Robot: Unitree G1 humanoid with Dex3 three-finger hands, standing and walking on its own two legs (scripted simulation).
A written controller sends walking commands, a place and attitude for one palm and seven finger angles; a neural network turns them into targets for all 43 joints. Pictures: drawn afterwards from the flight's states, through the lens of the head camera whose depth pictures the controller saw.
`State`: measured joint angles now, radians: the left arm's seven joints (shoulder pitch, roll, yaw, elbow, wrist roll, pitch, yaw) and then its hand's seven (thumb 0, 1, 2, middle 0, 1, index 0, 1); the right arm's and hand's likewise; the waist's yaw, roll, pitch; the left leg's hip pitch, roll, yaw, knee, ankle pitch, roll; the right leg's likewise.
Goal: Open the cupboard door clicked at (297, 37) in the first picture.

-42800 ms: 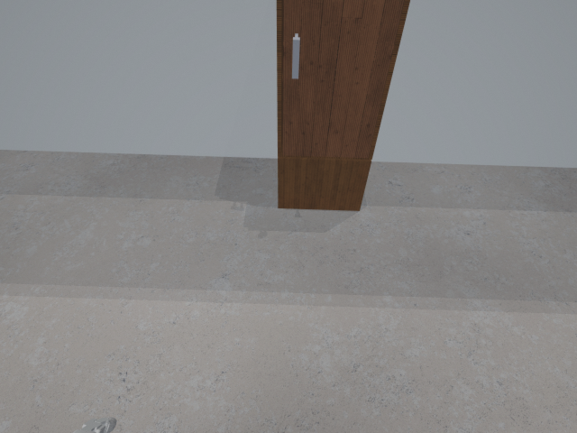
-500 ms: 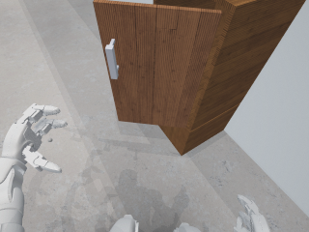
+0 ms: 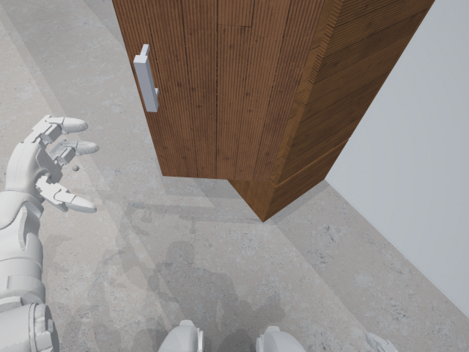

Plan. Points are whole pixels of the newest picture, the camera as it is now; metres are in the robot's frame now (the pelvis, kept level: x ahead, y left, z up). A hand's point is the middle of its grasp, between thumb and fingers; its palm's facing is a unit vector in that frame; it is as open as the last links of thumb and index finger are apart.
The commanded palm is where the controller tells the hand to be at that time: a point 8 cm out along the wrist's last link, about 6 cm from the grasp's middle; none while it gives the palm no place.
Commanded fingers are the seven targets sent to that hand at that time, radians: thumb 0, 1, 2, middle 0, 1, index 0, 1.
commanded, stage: move the hooked fingers beside the handle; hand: left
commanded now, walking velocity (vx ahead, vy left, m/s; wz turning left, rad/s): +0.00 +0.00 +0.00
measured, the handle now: (149, 79) +0.62 +0.19 +0.06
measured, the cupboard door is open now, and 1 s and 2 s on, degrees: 52 52 52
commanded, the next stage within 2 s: slide the fingers in behind the handle in 2.00 s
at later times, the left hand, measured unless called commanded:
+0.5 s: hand (90, 126) +0.49 +0.27 +0.06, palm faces -0.03 -1.00 +0.00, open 14.0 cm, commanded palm +0.48 +0.31 +0.06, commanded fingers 0.00 -0.50 0.30 -0.30 -1.20 -0.30 -1.20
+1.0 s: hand (103, 94) +0.56 +0.26 +0.07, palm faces -0.03 -1.00 +0.00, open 14.0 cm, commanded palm +0.56 +0.30 +0.06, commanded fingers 0.00 -0.50 0.30 -0.30 -1.20 -0.30 -1.20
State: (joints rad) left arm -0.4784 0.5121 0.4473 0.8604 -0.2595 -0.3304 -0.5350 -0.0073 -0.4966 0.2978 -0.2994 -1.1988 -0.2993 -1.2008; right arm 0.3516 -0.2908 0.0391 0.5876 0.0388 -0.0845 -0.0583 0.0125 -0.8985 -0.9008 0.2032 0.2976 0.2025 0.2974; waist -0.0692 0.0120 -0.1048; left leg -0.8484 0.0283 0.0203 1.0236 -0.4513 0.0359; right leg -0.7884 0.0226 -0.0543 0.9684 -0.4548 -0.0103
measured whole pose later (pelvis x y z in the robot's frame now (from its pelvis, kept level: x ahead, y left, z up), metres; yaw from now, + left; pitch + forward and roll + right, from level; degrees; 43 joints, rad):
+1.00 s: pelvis +0.00 +0.01 -0.03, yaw -3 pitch +28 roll -7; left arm -1.16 0.89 0.50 1.35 -0.03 -0.29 -0.47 -0.01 -0.50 0.30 -0.30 -1.20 -0.30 -1.20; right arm 0.41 -0.30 0.10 0.59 -0.01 0.06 -0.05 0.00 -0.90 -0.90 0.20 0.30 0.20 0.30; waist -0.26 0.03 -0.07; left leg -1.16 0.06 -0.01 1.17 -0.49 0.05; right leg -1.07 0.05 -0.08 1.04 -0.46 0.00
